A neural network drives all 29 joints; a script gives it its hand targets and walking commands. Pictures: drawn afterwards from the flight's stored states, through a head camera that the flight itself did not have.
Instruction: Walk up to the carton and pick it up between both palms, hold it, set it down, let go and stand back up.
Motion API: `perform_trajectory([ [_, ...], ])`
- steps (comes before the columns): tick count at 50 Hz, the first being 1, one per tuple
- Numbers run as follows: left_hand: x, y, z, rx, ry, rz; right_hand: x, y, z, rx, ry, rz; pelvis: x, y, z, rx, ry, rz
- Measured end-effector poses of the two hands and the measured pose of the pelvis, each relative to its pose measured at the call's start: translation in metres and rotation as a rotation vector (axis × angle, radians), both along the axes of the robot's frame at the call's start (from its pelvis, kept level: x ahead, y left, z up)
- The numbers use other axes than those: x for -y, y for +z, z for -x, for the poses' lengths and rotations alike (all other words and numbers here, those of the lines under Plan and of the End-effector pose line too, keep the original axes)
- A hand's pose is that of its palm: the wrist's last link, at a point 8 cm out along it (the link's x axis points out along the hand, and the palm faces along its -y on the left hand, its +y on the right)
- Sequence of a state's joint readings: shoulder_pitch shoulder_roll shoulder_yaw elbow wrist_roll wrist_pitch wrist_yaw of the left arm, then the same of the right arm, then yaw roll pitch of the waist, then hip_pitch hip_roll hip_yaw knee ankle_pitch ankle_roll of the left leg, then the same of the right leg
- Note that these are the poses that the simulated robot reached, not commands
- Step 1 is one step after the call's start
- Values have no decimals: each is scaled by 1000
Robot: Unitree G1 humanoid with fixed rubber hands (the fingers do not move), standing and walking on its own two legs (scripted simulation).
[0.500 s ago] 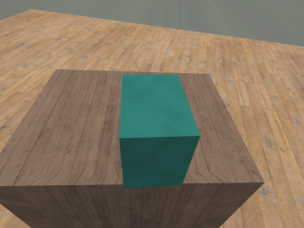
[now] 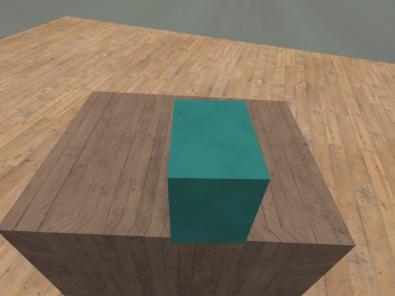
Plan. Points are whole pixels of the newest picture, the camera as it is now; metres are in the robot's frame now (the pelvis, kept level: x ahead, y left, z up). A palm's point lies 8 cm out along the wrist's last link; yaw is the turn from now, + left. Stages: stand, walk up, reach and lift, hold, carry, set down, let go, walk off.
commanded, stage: stand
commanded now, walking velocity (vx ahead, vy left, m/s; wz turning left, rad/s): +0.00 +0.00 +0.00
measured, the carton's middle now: (209, 169) +0.46 -0.02 +0.01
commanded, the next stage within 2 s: none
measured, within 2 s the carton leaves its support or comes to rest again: neither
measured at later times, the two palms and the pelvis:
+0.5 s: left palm out of the picture -0.04 +0.17 -0.16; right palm out of the picture -0.01 -0.22 -0.15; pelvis +0.01 -0.03 +0.00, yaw +1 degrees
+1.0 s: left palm out of the picture -0.04 +0.14 -0.16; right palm out of the picture +0.02 -0.26 -0.16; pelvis +0.04 -0.06 -0.01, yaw +2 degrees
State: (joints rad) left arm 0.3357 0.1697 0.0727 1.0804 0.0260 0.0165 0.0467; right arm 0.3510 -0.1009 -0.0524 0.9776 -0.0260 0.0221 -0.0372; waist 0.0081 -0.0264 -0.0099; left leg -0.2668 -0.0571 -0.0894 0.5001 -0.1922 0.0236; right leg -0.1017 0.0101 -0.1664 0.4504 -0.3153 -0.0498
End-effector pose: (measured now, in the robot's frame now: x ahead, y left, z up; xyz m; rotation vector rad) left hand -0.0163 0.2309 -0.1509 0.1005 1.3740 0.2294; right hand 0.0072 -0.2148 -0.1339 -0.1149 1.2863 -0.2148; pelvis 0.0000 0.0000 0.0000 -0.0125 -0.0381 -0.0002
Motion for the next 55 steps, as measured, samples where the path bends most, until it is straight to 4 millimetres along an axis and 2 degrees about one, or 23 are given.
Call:
perform_trajectory([
  [10, 27, -2, 25, -74, 24, 32, -1, -9, 25, -98, -5, -40, 10, 0, -1, 12, 10, -5],
  [17, 44, -5, 30, -110, 35, 46, 3, -12, 31, -146, 5, -52, 19, -1, -5, 8, 16, -6],
  [24, 56, -6, 23, -119, 39, 52, 6, -14, 23, -168, 17, -57, 29, -2, -11, 8, 20, -8],
  [38, 76, -5, 17, -141, 41, 37, 30, -20, 1, -178, 38, -46, 48, -4, -24, 17, 31, -16],
  [55, 102, -7, 29, -206, 58, 50, 49, -24, -12, -218, 63, -41, 68, -7, -39, 22, 36, -14],
])
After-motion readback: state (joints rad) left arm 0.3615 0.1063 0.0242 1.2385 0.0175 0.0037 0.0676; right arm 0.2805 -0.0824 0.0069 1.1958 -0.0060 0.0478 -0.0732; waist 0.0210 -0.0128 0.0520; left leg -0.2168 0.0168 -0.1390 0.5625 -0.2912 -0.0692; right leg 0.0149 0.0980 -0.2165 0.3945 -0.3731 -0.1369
